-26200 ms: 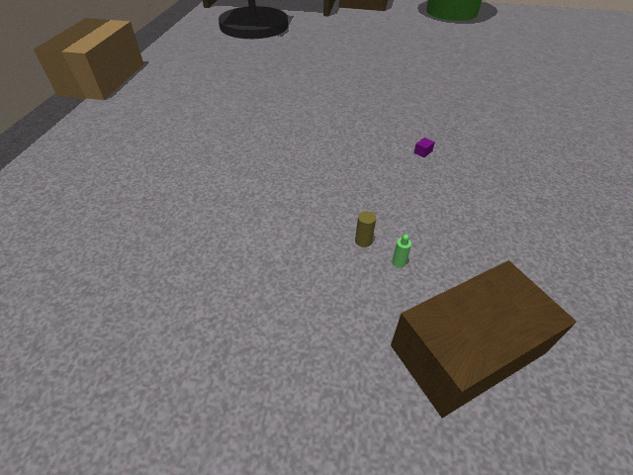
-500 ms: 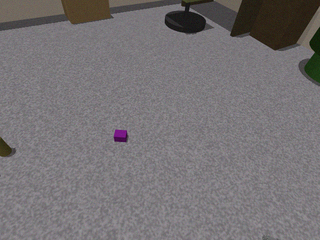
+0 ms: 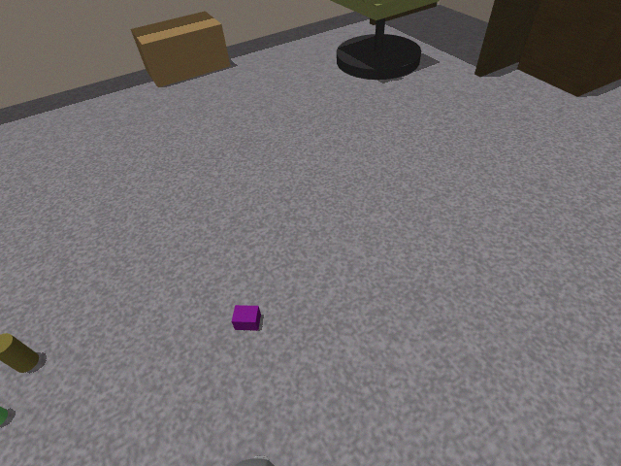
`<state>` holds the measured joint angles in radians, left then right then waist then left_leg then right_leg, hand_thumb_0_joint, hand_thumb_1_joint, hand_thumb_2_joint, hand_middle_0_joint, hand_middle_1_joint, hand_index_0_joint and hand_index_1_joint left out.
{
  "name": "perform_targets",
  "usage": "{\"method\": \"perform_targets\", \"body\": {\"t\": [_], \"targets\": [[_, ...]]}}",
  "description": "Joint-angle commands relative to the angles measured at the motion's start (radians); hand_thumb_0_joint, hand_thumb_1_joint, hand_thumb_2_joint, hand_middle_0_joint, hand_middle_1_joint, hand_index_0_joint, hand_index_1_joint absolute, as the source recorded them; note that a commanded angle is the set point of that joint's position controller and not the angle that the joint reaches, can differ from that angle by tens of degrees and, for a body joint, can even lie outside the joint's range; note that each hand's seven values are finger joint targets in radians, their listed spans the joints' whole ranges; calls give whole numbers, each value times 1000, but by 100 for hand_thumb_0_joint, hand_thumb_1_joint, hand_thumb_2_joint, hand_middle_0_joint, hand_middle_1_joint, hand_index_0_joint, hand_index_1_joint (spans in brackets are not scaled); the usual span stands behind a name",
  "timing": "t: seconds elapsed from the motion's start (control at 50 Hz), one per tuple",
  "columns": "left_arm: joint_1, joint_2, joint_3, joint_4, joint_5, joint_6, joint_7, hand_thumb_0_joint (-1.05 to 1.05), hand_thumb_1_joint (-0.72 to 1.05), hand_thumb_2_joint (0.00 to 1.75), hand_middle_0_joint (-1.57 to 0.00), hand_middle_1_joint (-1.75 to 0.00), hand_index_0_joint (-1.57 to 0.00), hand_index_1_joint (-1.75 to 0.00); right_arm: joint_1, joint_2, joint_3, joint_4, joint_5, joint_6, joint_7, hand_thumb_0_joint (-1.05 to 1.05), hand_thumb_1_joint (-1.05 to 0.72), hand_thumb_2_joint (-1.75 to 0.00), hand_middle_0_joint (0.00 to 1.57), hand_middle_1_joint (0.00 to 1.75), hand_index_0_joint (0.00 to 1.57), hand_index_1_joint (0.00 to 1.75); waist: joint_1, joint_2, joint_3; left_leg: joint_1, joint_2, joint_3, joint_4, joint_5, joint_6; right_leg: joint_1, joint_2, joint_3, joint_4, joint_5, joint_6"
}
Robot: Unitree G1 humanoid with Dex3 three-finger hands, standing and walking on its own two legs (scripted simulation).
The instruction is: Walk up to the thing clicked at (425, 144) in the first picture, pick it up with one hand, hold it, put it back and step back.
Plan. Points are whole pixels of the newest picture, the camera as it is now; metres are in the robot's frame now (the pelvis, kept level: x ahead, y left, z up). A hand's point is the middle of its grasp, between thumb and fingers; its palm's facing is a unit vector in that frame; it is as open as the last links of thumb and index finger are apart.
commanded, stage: walk up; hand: left
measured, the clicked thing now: (246, 317) +0.74 +0.31 -0.74
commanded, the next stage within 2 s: none
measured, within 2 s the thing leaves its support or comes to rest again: neither
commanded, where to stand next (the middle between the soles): +0.38 +0.03 m, yaw -1 degrees
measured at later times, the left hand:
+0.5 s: hand (125, 428) +0.22 +0.31 -0.14, palm faces -0.07 -0.94 -0.35, open 7.3 cm
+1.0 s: hand (161, 349) +0.35 +0.30 -0.16, palm faces -0.02 -0.92 -0.39, open 7.3 cm
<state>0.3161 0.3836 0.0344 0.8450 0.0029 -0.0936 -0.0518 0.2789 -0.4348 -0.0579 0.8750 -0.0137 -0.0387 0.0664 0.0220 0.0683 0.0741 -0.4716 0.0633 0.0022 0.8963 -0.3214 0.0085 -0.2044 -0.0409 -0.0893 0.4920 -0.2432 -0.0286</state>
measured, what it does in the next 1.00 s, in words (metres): walks ahead: left foot, then right foot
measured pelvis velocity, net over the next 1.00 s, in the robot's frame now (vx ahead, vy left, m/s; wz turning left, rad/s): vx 0.27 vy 0.03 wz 0.00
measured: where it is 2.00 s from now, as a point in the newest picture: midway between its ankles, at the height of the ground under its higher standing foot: (322, 454)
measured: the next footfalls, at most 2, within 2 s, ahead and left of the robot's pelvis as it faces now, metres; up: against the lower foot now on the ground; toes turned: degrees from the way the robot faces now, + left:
left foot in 0.18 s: +0.21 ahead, +0.16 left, +0.00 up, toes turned +5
right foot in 0.60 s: +0.34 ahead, -0.11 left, +0.00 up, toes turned -3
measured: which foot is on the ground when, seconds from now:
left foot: up 0.00-0.16, down 0.18-0.62, up 0.64-0.92, down 0.94-1.00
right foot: down 0.00-0.22, up 0.24-0.58, down 0.60-1.00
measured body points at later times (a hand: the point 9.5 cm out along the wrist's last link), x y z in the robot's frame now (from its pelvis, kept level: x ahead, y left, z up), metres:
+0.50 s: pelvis +0.17 +0.04 +0.00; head +0.18 +0.04 +0.45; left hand +0.22 +0.36 -0.12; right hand +0.23 -0.28 -0.10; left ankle +0.17 +0.15 -0.74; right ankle +0.26 -0.12 -0.70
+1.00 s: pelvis +0.27 +0.03 -0.02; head +0.30 +0.03 +0.42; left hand +0.35 +0.35 -0.13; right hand +0.35 -0.28 -0.15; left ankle +0.33 +0.17 -0.74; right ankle +0.31 -0.11 -0.74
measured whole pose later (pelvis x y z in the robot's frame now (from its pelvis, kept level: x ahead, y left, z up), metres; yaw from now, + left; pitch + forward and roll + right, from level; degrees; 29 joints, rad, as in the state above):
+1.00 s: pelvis +0.27 +0.03 -0.02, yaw +0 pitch -3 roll +0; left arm 0.19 0.40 0.00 0.91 -0.01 -0.02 0.00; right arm 0.19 -0.39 -0.04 0.95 -0.01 -0.01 0.02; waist 0.01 0.01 0.11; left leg -0.36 0.03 0.02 0.69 -0.28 -0.01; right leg -0.35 -0.08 -0.04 0.74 -0.35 0.01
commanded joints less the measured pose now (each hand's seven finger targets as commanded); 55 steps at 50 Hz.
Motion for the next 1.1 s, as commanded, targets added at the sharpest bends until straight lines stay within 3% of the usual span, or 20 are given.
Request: {"method": "perform_targets", "body": {"t": [0.0, 0.1, 0.16, 0.18, 0.2, 0.24, 0.3, 0.42, 0.56, 0.58, 0.6, 0.62, 0.64, 0.72, 0.84, 0.9, 0.94, 0.96, 1.02, 1.08], "targets": [[36, 310, 99, -67, 3, -19, 23, 0, 90, 90, -20, -30, -20, -30, -43, -153, -55, -84, -9, -20, 7, 0, -90, -90, 20, 30, 20, 30, 31, -213, 18, -38, 34, 8, -173, 101, -6, -5, -224, 200, -256, -95, -190], [25, 320, 93, -75, 2, -10, 20, 0, 90, 90, -20, -30, -20, -30, -68, -146, -59, -87, -6, -37, 13, 0, -90, -90, 20, 30, 20, 30, 10, -183, -4, 118, -1, 59, -316, 122, 12, -34, -224, 163, -165, -44, -168], [27, 257, 61, -83, 8, -4, 25, 0, 90, 90, -20, -30, -20, -30, 141, -215, -87, -24, -10, -51, -10, 0, -90, -90, 20, 30, 20, 30, -110, 18, -109, 493, -14, 3, -405, 13, 66, -202, -139, 68, 227, 118, -101], [77, 173, 38, -96, -11, -1, 21, 0, 90, 90, -20, -30, -20, -30, 206, -316, -115, -38, -22, -59, -22, 0, -90, -90, 20, 30, 20, 30, -121, 290, -166, 622, 245, -426, -557, -126, 154, -408, 3, -19, 564, -48, -18], [72, 248, 61, -68, -6, 8, 37, 0, 90, 90, -20, -30, -20, -30, 192, -341, -120, -61, 6, -57, -24, 0, -90, -90, 20, 30, 20, 30, -119, 180, -140, 582, 366, -660, -648, -146, 247, -475, 49, 79, 652, -297, -22], [55, 277, 59, -40, -9, 16, 39, 0, 90, 90, -20, -30, -20, -30, 96, -276, -95, -81, 20, -52, -32, 0, -90, -90, 20, 30, 20, 30, -60, 7, -25, 382, 301, -441, -636, -34, 225, -431, -14, 184, 697, -194, -25], [123, 259, 63, 9, -10, 24, 24, 0, 90, 90, -20, -30, -20, -30, 22, -222, -70, -94, 19, -59, -37, 0, -90, -90, 20, 30, 20, 30, -15, 83, -5, 277, 211, -194, -635, 93, 189, -341, -66, 140, 568, -99, -7], [14, 229, 67, -21, 9, 27, -1, 0, 90, 90, -20, -30, -20, -30, 40, -247, -75, -115, 6, -56, -30, 0, -90, -90, 20, 30, 20, 30, -49, 101, 25, 243, 204, -136, -669, -39, 235, -305, -78, 74, 303, -41, 27], [90, 235, 83, 25, 12, -8, 20, 0, 90, 90, -20, -30, -20, -30, 2, -196, -52, -143, 8, -24, -22, 0, -90, -90, 20, 30, 20, 30, 25, -28, -51, 125, 122, -27, -373, 32, 150, 72, 24, 11, 21, 70, 11], [142, 273, 97, 37, 16, -17, 32, 0, 90, 90, -20, -30, -20, -30, 47, -140, -32, -140, 11, -22, -25, 0, -90, -90, 20, 30, 20, 30, 53, -166, -90, 51, 74, 13, -178, 25, 118, 198, -26, 110, -44, -13, -11], [161, 355, 109, 20, 20, -25, 52, 0, 90, 90, -20, -30, -20, -30, 71, -56, -2, -150, 15, -19, -32, 0, -90, -90, 20, 30, 20, 30, 50, -383, -116, -66, -43, 91, 79, -143, 42, 228, -310, 518, -186, 6, -95], [127, 389, 106, 12, 4, -16, 51, 0, 90, 90, -20, -30, -20, -30, 47, -155, -32, -129, 5, 0, -47, 0, -90, -90, 20, 30, 20, 30, 46, -277, -63, -125, -62, 4, 163, -268, 29, 152, -402, 689, -215, 17, -219], [91, 369, 100, -10, -4, -10, 53, 0, 90, 90, -20, -30, -20, -30, 52, -188, -42, -107, 7, 7, -57, 0, -90, -90, 20, 30, 20, 30, 33, -212, -34, -132, -30, -49, 216, -256, 24, 121, -397, 640, -187, 86, -262], [11, 300, 70, -26, -1, -3, 67, 0, 90, 90, -20, -30, -20, -30, 86, -166, -43, -49, 12, 17, -52, 0, -90, -90, 20, 30, 20, 30, -11, -236, -66, -37, 1, -53, 125, -126, 12, 43, -245, 294, -112, 320, -188], [-89, 272, 50, -31, 4, 19, 72, 0, 90, 90, -20, -30, -20, -30, 24, -119, -30, 2, 12, 28, -55, 0, -90, -90, 20, 30, 20, 30, -17, -260, -100, 179, -21, 26, -175, 14, -6, -98, -211, 168, -3, 423, -160], [-141, 253, 32, -24, -8, 43, 70, 0, 90, 90, -20, -30, -20, -30, 10, -156, -42, 30, 5, 18, -62, 0, -90, -90, 20, 30, 20, 30, -47, -190, -103, 316, -27, 16, -302, 170, 21, -232, -181, 163, 79, 197, -98], [-108, 192, 17, -13, -22, 60, 68, 0, 90, 90, -20, -30, -20, -30, -79, -239, -49, 3, 1, 5, -65, 0, -90, -90, 20, 30, 20, 30, -4, 21, -103, 214, 191, -299, -477, 145, 114, -214, -24, 80, 208, -119, -3], [-108, 218, 26, 36, -23, 71, 74, 0, 90, 90, -20, -30, -20, -30, -116, -254, -46, 12, 12, 6, -62, 0, -90, -90, 20, 30, 20, 30, -4, 68, -90, 109, 229, -347, -514, 64, 177, -104, 13, 64, 260, -236, -1], [-79, 212, 22, 103, -14, 62, 69, 0, 90, 90, -20, -30, -20, -30, -217, -194, -13, 29, 12, 14, -63, 0, -90, -90, 20, 30, 20, 30, 32, 71, -76, 63, 130, -200, -465, 50, 100, -16, -20, 94, 97, -86, -8], [-170, 255, 22, 120, -4, 52, 64, 0, 90, 90, -20, -30, -20, -30, -190, -161, 1, 70, 16, 21, -59, 0, -90, -90, 20, 30, 20, 30, -20, 24, -64, 132, 58, -133, -439, -22, 37, -79, -95, 197, -15, -52, -35]]}}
